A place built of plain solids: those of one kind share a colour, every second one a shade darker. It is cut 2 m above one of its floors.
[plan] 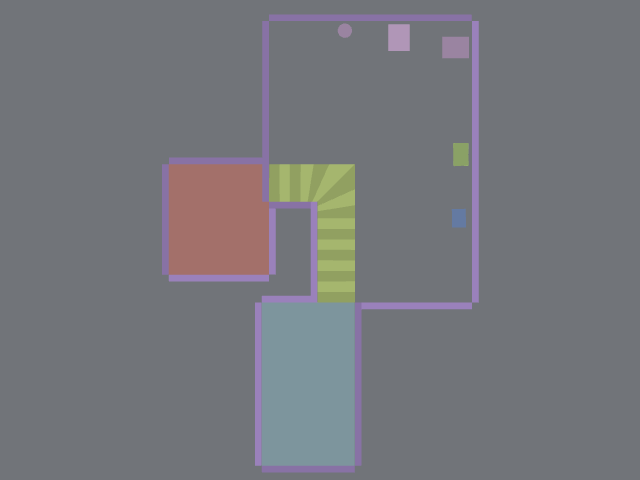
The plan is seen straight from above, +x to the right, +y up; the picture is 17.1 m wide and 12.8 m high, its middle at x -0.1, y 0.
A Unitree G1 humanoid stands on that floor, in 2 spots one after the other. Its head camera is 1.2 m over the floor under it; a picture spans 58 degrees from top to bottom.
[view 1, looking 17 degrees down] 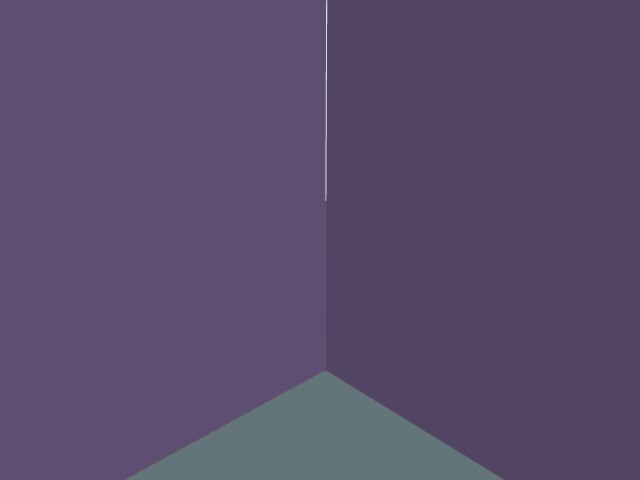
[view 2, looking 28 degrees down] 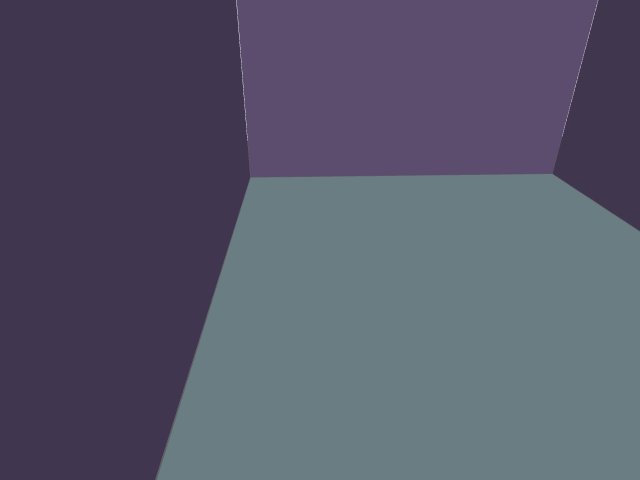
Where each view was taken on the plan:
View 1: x -0.47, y -4.77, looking -43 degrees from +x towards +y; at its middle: wall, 1.86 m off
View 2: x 0.38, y -2.67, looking -92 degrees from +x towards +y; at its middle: floor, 2.56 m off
